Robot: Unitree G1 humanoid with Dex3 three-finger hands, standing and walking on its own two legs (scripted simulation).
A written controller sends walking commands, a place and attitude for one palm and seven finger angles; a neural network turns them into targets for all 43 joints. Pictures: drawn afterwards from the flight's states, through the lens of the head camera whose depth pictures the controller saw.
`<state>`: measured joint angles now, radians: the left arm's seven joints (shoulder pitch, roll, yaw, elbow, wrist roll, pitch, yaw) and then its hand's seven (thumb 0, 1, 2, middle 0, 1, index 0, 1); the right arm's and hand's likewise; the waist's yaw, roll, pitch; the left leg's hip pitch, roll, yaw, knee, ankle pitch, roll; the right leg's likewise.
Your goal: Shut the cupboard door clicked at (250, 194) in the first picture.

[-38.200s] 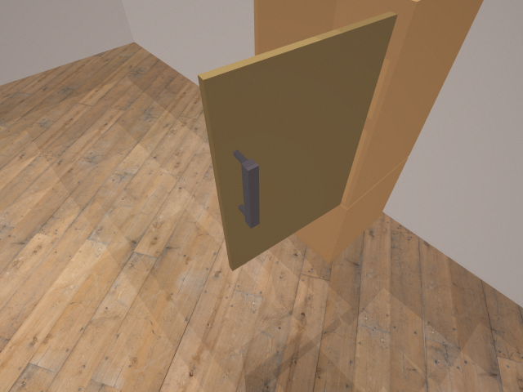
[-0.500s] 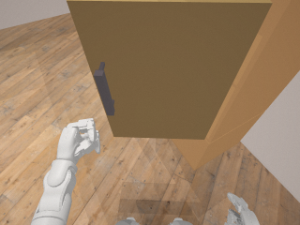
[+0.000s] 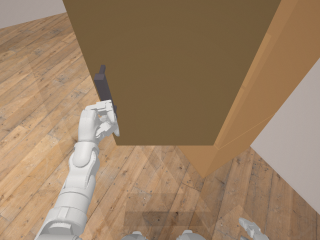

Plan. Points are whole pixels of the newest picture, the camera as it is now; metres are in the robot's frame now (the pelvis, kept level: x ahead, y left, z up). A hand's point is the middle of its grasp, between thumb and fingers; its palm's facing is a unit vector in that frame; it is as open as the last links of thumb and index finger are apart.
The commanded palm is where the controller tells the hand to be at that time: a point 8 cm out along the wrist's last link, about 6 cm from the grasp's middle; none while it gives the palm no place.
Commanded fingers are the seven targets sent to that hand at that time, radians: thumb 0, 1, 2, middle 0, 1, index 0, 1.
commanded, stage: bring the fist close to the handle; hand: left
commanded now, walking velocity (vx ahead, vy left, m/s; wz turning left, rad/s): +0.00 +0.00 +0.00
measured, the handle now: (108, 95) +0.49 +0.16 +0.06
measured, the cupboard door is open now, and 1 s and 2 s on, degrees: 58 53 41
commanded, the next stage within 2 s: push the door shut along its arc in 0.26 s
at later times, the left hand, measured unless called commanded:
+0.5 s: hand (114, 128) +0.38 +0.13 +0.06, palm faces +0.00 -1.00 -0.03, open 3.1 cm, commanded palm +0.37 +0.18 +0.06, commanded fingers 0.00 0.90 0.90 -1.30 -1.50 -1.30 -1.50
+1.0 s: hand (119, 106) +0.44 +0.12 +0.07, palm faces -0.15 -0.99 -0.05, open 3.1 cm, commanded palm +0.44 +0.16 +0.06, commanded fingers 0.00 0.90 0.90 -1.30 -1.50 -1.30 -1.50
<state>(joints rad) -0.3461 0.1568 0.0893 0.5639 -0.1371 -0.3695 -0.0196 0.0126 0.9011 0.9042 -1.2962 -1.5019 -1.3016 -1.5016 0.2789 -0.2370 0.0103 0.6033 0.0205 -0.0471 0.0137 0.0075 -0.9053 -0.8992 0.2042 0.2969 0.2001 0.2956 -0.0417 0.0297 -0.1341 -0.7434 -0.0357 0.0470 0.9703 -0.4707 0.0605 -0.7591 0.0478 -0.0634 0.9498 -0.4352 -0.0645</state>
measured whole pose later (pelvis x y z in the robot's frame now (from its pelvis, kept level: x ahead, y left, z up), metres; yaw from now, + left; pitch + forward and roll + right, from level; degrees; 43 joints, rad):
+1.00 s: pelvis -0.02 +0.00 -0.01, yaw +1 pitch +17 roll -1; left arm -0.79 0.29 0.14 1.07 -0.14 -0.44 -0.21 0.01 0.90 0.90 -1.33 -1.50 -1.31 -1.50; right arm 0.36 -0.27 0.01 0.66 0.03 -0.02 0.02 0.01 -0.91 -0.90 0.20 0.30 0.20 0.30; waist -0.10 0.03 -0.12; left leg -0.88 -0.04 0.03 1.03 -0.46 0.07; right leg -0.88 0.04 -0.09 1.00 -0.42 -0.06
